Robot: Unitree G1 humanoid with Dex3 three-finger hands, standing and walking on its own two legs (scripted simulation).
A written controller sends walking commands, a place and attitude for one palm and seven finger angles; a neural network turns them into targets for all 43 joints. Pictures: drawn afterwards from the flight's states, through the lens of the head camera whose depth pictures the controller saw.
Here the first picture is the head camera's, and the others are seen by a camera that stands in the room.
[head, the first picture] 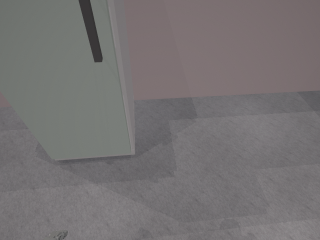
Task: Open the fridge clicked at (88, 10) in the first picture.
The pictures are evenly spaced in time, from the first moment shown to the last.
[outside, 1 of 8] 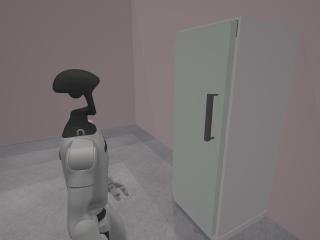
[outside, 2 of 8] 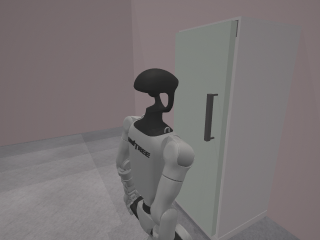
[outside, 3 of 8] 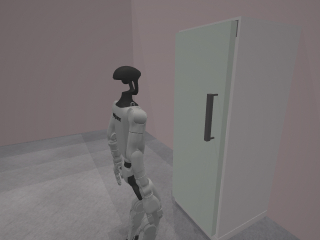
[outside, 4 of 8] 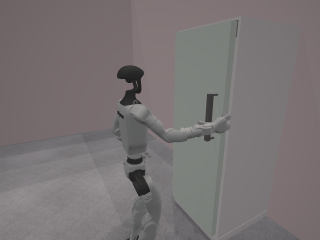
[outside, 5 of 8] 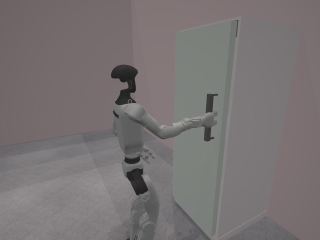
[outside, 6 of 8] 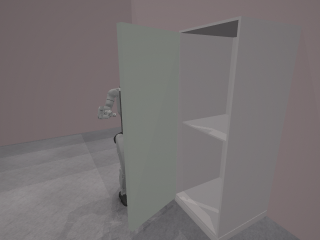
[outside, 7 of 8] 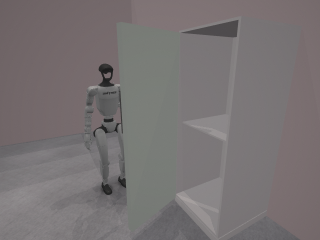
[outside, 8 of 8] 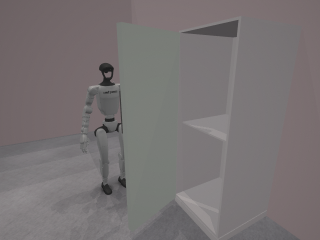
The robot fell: no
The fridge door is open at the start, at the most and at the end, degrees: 0 77 72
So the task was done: yes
